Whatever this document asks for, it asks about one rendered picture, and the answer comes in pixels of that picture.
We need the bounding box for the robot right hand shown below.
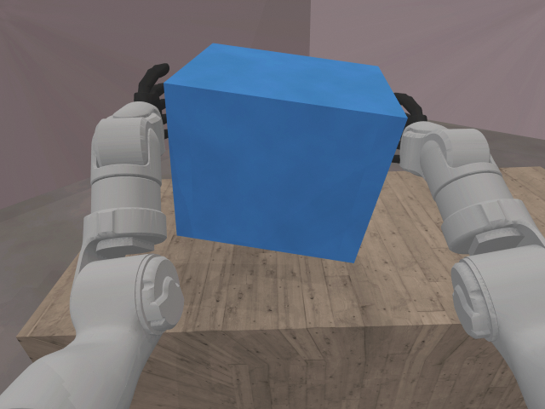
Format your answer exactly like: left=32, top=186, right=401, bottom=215
left=392, top=93, right=427, bottom=164

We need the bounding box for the right robot upper arm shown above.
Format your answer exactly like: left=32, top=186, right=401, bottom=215
left=451, top=245, right=545, bottom=409

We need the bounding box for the left robot upper arm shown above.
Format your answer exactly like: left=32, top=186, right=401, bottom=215
left=0, top=253, right=184, bottom=409

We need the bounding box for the robot left hand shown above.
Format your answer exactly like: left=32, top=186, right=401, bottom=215
left=134, top=63, right=169, bottom=139

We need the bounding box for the robot right forearm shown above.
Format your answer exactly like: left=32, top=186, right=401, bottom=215
left=399, top=121, right=545, bottom=256

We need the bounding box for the carton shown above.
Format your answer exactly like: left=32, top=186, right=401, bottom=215
left=163, top=43, right=408, bottom=263

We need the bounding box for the pedestal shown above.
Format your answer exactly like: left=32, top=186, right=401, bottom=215
left=16, top=166, right=545, bottom=409

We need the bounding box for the robot left forearm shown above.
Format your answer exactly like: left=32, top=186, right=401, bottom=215
left=70, top=101, right=167, bottom=328

